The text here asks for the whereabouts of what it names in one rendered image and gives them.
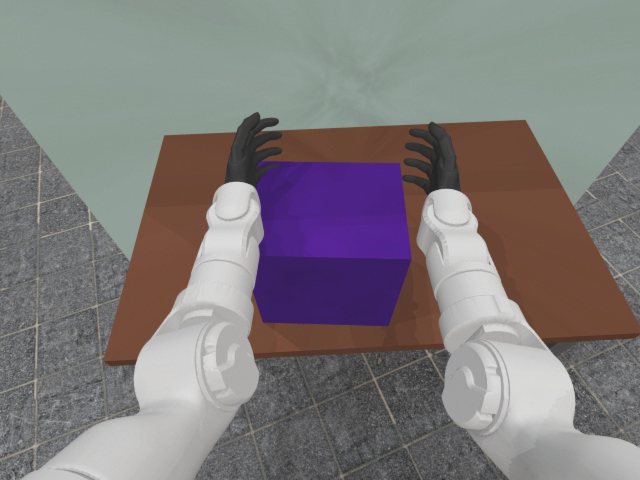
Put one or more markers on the table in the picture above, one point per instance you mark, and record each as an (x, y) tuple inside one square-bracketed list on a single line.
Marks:
[(547, 262)]

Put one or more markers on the left robot hand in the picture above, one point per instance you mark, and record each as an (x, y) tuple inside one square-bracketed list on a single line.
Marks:
[(243, 159)]

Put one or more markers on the carton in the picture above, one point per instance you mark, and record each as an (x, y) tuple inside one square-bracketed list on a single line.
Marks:
[(336, 246)]

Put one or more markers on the right robot forearm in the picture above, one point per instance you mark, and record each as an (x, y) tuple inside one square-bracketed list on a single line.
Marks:
[(471, 299)]

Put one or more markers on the right robot hand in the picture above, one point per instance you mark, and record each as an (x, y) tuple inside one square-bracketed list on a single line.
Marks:
[(443, 172)]

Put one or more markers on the robot right upper arm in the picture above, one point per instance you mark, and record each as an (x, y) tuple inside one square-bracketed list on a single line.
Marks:
[(518, 405)]

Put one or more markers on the left robot forearm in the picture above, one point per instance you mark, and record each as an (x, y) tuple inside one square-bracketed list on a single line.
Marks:
[(224, 273)]

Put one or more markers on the robot left upper arm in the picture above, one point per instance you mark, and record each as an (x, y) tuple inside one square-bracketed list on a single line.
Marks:
[(189, 385)]

